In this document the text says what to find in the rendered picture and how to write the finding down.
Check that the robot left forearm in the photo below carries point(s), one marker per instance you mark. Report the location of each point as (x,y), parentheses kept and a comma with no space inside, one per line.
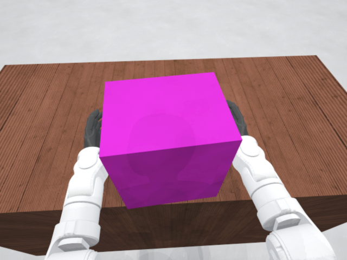
(79,226)

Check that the carton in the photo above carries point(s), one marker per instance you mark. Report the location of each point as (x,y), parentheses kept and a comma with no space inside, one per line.
(167,139)

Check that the left robot upper arm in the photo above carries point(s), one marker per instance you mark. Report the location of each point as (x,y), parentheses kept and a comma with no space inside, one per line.
(76,255)

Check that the robot right hand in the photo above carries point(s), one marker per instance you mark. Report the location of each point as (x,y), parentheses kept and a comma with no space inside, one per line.
(238,118)

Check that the pedestal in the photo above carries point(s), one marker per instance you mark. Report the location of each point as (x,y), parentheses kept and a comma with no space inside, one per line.
(293,107)

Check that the right robot upper arm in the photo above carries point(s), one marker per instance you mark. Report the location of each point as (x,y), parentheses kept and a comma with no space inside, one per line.
(301,242)

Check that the robot right forearm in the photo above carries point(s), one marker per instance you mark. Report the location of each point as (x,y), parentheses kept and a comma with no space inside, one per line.
(276,209)

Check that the robot left hand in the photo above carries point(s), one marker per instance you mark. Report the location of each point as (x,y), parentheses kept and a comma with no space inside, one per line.
(92,130)

